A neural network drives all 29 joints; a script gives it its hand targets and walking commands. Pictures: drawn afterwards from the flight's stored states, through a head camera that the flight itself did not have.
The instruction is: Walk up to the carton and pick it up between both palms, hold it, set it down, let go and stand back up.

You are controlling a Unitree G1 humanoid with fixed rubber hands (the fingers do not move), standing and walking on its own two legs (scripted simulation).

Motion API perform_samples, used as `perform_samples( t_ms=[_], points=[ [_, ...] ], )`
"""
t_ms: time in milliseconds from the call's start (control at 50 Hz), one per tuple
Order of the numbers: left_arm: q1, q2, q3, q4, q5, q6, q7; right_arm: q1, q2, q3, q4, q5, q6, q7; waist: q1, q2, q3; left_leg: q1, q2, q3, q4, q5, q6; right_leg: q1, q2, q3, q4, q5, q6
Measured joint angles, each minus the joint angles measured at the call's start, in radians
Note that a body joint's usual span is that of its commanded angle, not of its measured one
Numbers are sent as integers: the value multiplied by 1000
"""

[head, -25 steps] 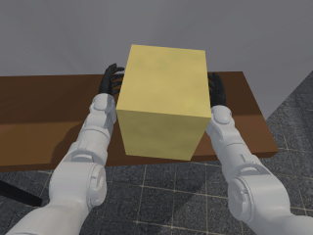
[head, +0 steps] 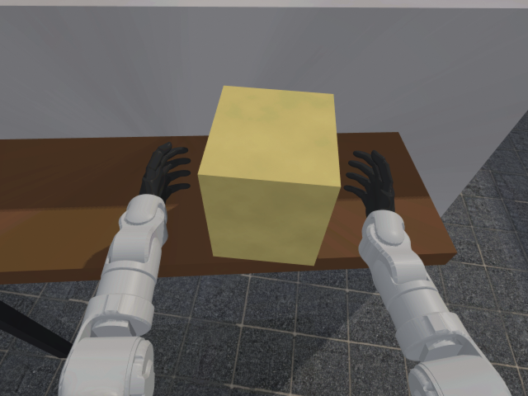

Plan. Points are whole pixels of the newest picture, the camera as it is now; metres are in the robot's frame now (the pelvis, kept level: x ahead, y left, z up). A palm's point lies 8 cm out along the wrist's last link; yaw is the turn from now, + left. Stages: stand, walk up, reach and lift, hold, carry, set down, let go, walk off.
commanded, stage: set down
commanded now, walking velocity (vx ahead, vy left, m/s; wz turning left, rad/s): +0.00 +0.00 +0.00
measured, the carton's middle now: (270, 179) +0.44 +0.00 +0.06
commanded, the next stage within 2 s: none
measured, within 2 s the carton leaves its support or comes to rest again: neither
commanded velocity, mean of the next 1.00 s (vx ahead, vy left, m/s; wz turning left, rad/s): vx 0.00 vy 0.00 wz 0.00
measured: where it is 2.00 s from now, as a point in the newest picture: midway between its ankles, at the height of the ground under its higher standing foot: outside the picture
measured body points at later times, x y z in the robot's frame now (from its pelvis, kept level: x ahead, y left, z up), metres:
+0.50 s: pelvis -0.02 +0.00 +0.00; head -0.04 +0.03 +0.45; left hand +0.34 +0.20 +0.08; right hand +0.31 -0.17 +0.09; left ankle +0.03 +0.12 -0.74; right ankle +0.01 -0.12 -0.74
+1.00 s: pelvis +0.01 +0.00 +0.00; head +0.00 +0.01 +0.45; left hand +0.24 +0.21 +0.08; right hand +0.22 -0.17 +0.08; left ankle +0.03 +0.12 -0.74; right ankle +0.01 -0.12 -0.74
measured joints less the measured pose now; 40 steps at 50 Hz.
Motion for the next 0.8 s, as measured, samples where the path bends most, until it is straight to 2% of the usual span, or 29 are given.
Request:
perform_samples(
  t_ms=[200, 260, 500, 640, 720, 800],
  points=[
    [-9, 25, -44, -37, -60, 84, 18, 8, -2, -59, -83, -34, 161, 17, 12, -13, 15, 50, -13, 2, -5, 21, 5, 26, -14, 1, 49, -9, -3],
    [18, 18, -30, -70, -41, 119, 6, 34, 5, -56, -99, -39, 180, 14, 17, -17, 23, 79, -13, 5, -13, 24, 3, 52, -14, 4, 45, -7, -3],
    [178, 34, -54, -239, -79, 178, 4, 210, 17, -69, -302, -55, 239, 13, 33, -32, 40, 109, -20, 2, -12, 20, 5, 74, -21, 1, 68, -24, -4],
    [375, 39, -68, -514, -76, 238, -3, 357, 21, -51, -488, -37, 254, 18, 34, -38, 62, 146, -16, 2, -30, 14, -2, 116, -16, 1, 37, -23, -7],
    [497, 34, -71, -681, -81, 270, -19, 480, 16, -27, -624, -22, 266, 15, 43, -36, 81, 180, -15, 8, -47, 10, -2, 148, -14, 6, 18, -24, -6],
    [599, 45, -61, -801, -88, 286, -32, 600, 14, 4, -752, -21, 277, 16, 56, -29, 94, 206, -14, 14, -58, 5, -3, 171, -13, 12, 9, -29, -6]
  ],
)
